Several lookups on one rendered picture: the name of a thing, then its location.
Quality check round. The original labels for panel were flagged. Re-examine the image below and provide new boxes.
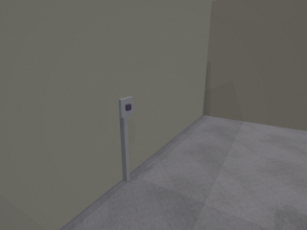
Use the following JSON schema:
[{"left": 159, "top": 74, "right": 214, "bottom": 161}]
[{"left": 118, "top": 96, "right": 133, "bottom": 182}]

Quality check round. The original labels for button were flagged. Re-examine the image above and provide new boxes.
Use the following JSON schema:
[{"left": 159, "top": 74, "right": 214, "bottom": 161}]
[{"left": 125, "top": 103, "right": 131, "bottom": 111}]

